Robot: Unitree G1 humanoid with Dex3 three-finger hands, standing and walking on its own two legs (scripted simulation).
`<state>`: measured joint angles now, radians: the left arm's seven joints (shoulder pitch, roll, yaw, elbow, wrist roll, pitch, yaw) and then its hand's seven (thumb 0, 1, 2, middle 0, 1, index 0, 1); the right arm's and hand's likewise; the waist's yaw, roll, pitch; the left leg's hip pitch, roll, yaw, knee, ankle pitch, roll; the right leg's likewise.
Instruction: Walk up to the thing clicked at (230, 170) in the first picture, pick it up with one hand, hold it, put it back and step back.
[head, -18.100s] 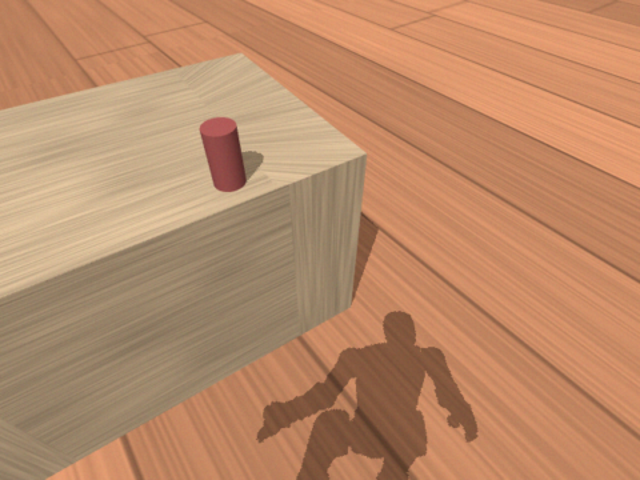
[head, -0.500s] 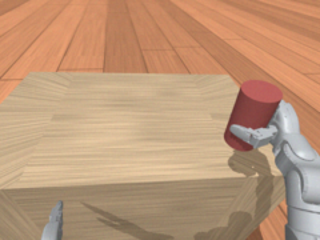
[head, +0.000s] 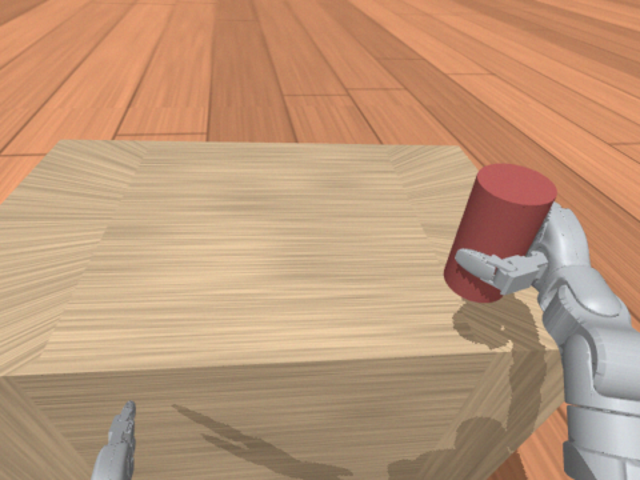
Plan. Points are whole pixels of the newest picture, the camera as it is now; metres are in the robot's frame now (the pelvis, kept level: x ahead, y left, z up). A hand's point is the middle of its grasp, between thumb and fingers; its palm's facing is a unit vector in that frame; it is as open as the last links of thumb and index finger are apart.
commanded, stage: crouch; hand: right
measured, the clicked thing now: (492, 236) +0.33 -0.17 +0.21
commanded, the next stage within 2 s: lower in 0.82 s
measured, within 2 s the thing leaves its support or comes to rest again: rests again in 1.80 s
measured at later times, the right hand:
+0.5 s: hand (460, 257) +0.39 -0.18 +0.13, palm faces +0.10 +1.00 -0.01, open 10.4 cm
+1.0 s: hand (451, 262) +0.42 -0.18 +0.09, palm faces +0.07 +1.00 +0.01, open 10.4 cm
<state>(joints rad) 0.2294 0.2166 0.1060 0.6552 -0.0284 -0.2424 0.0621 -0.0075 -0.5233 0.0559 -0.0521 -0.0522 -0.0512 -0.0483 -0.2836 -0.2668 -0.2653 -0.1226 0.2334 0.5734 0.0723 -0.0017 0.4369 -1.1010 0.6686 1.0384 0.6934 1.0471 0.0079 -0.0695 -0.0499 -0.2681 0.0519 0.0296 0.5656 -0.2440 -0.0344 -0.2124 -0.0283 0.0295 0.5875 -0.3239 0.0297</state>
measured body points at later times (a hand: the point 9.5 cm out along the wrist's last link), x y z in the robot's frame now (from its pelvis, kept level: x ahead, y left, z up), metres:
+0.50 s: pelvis -0.01 +0.00 +0.00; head -0.01 +0.01 +0.45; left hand +0.14 +0.27 -0.07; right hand +0.38 -0.23 +0.13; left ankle +0.04 +0.14 -0.73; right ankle +0.00 -0.14 -0.73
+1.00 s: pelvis +0.00 +0.00 -0.01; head +0.02 +0.00 +0.44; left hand +0.14 +0.27 -0.07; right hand +0.41 -0.23 +0.09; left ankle +0.04 +0.14 -0.73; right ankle +0.00 -0.14 -0.73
